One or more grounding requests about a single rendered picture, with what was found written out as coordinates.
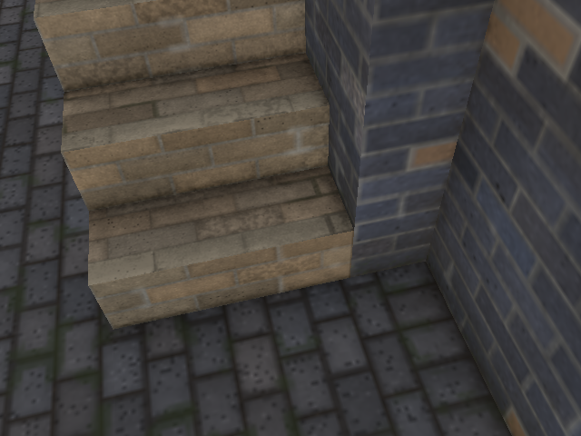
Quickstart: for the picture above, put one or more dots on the stairs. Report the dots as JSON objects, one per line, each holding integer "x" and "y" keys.
{"x": 197, "y": 134}

